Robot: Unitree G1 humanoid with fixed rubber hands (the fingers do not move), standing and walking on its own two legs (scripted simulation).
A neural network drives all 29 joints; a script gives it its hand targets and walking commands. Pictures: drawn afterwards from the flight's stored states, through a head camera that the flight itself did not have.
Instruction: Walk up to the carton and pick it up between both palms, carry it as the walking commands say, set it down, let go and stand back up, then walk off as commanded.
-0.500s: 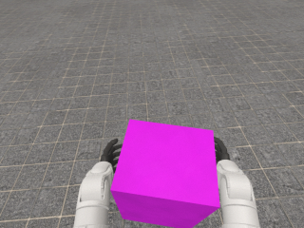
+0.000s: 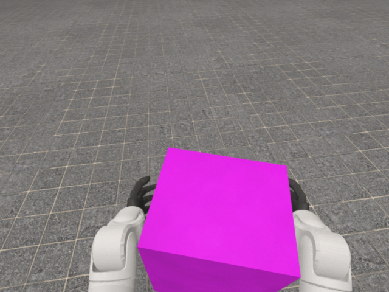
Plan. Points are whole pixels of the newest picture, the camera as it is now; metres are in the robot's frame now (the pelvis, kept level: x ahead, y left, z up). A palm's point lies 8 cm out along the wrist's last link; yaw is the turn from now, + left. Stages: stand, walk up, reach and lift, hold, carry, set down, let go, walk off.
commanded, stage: carry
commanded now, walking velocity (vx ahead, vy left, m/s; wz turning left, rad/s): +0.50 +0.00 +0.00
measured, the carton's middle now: (211, 236) +0.23 -0.01 +0.03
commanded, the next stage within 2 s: none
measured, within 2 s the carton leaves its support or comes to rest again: neither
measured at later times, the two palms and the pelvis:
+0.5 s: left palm (142, 139) +0.47 +0.16 +0.09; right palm (262, 147) +0.42 -0.14 +0.09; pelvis +0.22 +0.05 +0.01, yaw -6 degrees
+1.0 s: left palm (144, 88) +0.75 +0.20 +0.08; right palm (230, 85) +0.75 -0.10 +0.08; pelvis +0.53 +0.06 -0.01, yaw -5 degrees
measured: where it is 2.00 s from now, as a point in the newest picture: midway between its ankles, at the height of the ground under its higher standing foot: (198, 169)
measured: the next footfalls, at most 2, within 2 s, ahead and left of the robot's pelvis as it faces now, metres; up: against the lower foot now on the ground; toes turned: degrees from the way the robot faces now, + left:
left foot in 0.16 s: +0.17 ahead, +0.13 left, +0.00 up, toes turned +5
right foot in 0.60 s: +0.42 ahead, -0.08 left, +0.00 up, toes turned -15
